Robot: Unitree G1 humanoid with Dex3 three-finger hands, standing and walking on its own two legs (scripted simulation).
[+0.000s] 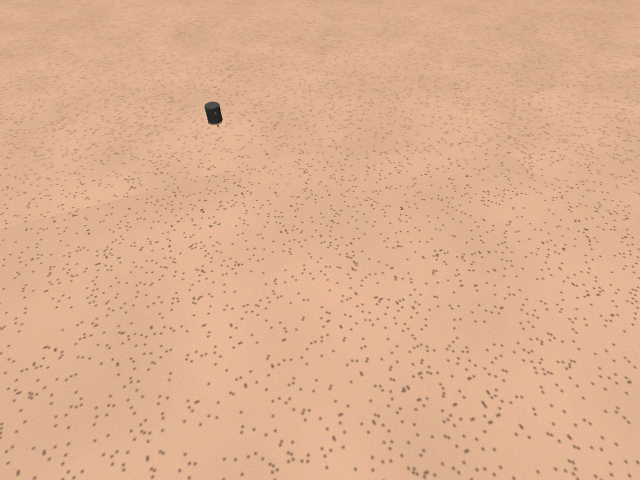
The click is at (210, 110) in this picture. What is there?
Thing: mug
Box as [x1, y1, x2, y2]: [204, 102, 221, 123]
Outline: 206,103 204,106 208,121 211,123 219,122 221,120 221,115 218,103
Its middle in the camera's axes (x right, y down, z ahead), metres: -0.65 -0.80 +2.39
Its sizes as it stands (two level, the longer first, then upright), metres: 0.123 0.089 0.098
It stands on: the floor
